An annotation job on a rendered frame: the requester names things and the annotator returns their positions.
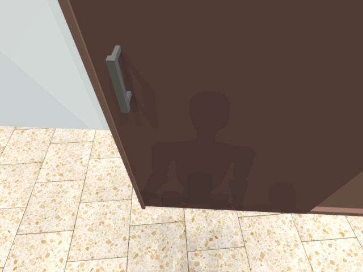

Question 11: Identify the wardrobe door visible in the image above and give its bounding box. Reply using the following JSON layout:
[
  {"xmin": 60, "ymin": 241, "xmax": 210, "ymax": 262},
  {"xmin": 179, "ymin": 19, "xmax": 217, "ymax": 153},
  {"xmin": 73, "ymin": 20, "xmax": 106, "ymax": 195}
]
[
  {"xmin": 317, "ymin": 171, "xmax": 363, "ymax": 209},
  {"xmin": 69, "ymin": 0, "xmax": 363, "ymax": 214}
]

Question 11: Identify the handle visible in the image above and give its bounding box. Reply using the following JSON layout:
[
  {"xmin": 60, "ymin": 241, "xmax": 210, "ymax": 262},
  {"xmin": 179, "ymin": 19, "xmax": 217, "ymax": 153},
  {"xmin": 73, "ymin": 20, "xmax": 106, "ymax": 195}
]
[{"xmin": 105, "ymin": 45, "xmax": 132, "ymax": 113}]

